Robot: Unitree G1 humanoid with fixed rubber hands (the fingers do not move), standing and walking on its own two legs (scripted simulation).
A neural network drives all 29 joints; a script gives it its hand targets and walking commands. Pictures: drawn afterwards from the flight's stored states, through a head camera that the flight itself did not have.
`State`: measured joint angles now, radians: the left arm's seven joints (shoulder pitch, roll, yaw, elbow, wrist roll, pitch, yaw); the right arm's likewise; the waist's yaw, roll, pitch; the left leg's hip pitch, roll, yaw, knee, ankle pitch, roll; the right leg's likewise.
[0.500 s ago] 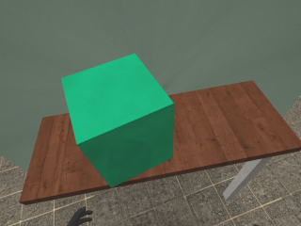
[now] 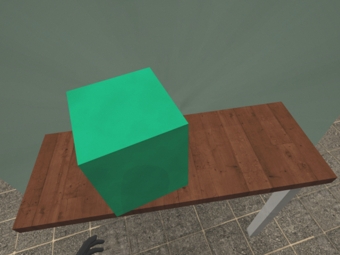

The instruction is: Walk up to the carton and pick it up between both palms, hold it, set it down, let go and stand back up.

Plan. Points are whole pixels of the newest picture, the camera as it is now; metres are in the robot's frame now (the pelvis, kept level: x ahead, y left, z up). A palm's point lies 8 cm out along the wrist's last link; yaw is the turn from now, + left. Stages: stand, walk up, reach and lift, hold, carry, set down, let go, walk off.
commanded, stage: stand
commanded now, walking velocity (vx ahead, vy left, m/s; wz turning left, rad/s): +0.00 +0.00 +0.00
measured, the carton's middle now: (133, 142) +0.38 +0.11 +0.06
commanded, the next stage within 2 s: none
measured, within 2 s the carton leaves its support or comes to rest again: neither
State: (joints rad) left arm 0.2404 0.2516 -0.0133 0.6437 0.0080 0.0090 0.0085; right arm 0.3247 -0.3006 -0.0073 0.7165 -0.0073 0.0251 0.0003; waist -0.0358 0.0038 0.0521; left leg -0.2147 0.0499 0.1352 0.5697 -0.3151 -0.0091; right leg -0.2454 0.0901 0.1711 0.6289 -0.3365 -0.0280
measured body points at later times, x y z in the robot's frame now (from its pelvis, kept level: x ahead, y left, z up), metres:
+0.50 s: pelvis -0.01 +0.00 +0.00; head +0.00 +0.00 +0.45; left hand +0.10 +0.26 -0.11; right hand +0.04 -0.27 -0.12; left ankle -0.01 +0.12 -0.73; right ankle +0.00 -0.11 -0.73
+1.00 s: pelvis -0.02 +0.02 +0.00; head -0.02 +0.02 +0.45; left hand +0.08 +0.28 -0.11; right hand +0.04 -0.25 -0.12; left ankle -0.01 +0.12 -0.73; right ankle +0.00 -0.11 -0.73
